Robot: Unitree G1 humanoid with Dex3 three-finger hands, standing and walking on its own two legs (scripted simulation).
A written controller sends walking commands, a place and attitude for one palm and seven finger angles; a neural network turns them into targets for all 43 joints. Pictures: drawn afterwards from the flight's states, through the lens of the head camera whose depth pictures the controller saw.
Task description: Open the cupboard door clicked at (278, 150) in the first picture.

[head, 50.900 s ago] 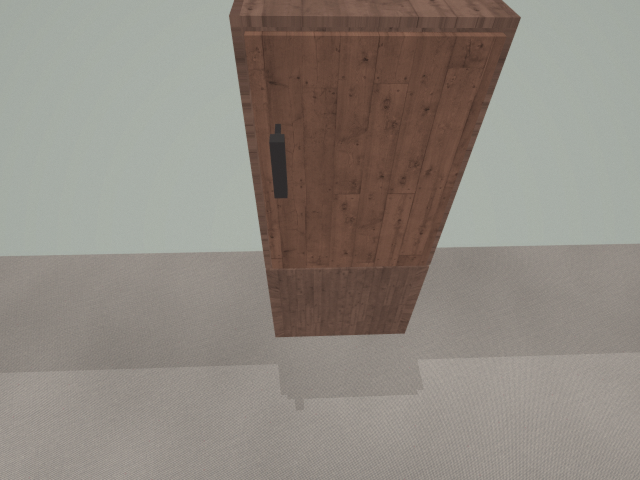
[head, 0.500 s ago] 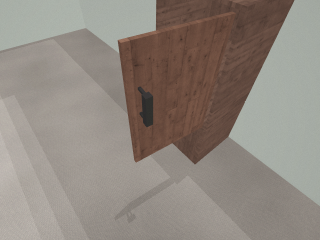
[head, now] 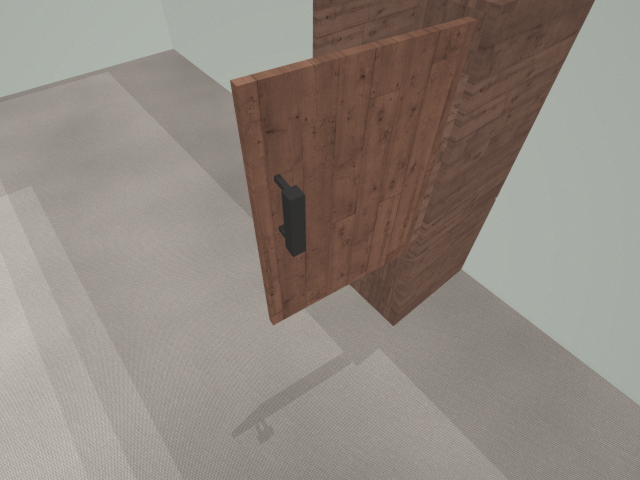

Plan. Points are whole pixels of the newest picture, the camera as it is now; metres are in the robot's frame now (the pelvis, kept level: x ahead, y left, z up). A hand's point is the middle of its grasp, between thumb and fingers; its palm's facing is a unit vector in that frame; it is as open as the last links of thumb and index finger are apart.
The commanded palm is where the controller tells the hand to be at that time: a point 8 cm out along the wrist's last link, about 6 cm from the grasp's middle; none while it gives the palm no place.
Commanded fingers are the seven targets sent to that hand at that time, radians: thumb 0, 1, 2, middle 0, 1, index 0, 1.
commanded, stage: look to check the result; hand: left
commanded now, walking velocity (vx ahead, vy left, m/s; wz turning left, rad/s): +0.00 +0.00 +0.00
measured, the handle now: (287, 214) +0.50 +0.09 +0.02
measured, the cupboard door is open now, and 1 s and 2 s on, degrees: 83 83 83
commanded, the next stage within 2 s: stand and wait in 0.12 s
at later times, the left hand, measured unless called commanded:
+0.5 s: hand out of the picture +0.00 +0.17 -0.18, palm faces +0.03 -0.98 -0.19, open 7.4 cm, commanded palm none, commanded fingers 0.00 0.90 0.90 -0.20 -0.30 -0.20 -0.30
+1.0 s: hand out of the picture +0.01 +0.17 -0.17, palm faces +0.02 -0.98 -0.21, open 7.4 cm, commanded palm none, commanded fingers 0.00 0.90 0.90 -0.20 -0.30 -0.20 -0.30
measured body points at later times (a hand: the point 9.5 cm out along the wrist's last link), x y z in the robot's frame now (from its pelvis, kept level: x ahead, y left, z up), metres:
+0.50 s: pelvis +0.01 -0.01 +0.00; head +0.02 +0.00 +0.45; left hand +0.00 +0.22 -0.16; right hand +0.01 -0.23 -0.16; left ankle +0.03 +0.12 -0.74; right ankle -0.05 -0.09 -0.74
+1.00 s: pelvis +0.01 -0.01 +0.00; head +0.02 -0.01 +0.45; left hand +0.01 +0.22 -0.16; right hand +0.02 -0.24 -0.16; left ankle +0.03 +0.12 -0.74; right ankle -0.05 -0.09 -0.74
